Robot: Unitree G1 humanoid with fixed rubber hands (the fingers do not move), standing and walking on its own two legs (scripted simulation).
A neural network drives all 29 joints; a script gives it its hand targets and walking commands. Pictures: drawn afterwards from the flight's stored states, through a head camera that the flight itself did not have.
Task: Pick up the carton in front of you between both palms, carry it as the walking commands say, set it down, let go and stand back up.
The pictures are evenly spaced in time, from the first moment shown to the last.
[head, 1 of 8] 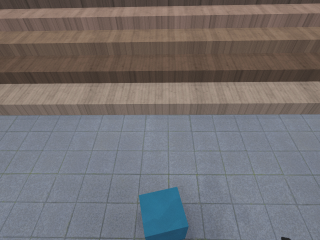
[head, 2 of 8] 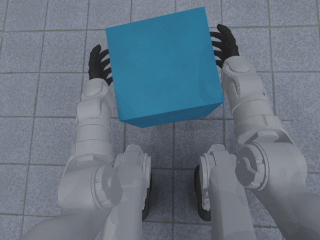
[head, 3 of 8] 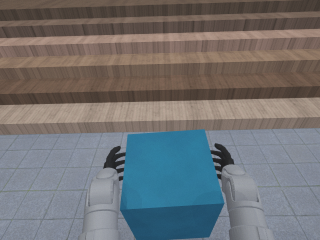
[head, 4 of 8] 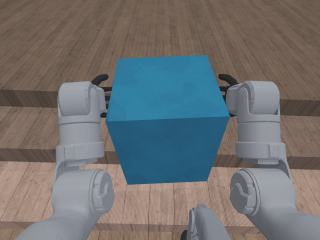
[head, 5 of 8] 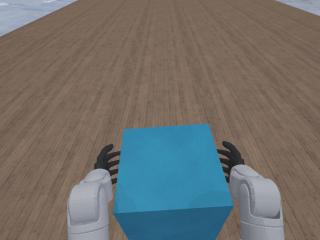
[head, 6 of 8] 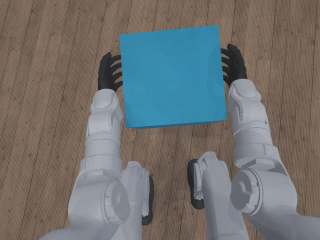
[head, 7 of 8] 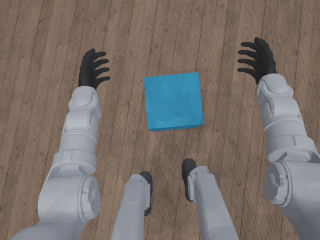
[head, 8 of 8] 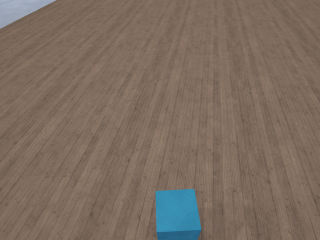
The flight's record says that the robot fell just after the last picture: no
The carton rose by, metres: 1.57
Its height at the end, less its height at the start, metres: +0.80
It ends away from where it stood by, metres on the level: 3.95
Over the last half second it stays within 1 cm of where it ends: yes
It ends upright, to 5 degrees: yes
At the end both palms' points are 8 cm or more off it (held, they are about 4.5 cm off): yes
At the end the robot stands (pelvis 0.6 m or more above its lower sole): yes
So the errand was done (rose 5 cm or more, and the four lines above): yes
